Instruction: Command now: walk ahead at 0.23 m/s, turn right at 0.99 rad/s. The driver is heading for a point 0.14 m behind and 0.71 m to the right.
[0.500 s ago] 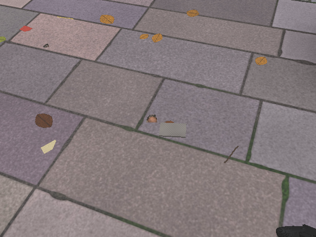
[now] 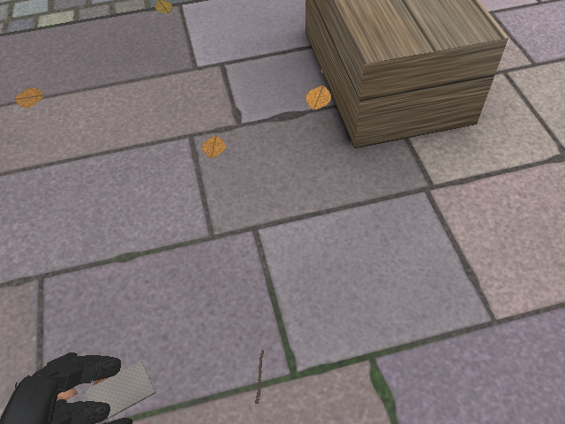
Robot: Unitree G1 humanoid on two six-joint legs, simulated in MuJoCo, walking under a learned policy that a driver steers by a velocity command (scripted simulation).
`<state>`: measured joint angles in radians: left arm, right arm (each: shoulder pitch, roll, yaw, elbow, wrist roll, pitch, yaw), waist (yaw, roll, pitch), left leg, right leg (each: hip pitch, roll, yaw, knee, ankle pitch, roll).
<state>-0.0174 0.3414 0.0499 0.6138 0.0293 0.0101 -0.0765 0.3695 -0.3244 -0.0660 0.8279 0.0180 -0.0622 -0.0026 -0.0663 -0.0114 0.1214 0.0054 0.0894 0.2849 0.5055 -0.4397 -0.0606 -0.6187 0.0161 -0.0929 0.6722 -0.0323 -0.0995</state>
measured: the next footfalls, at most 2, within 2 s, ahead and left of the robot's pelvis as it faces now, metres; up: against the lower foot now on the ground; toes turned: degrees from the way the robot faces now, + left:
right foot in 0.04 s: +0.23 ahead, -0.05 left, +0.00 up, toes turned -3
left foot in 0.62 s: +0.31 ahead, +0.09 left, +0.00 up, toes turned -45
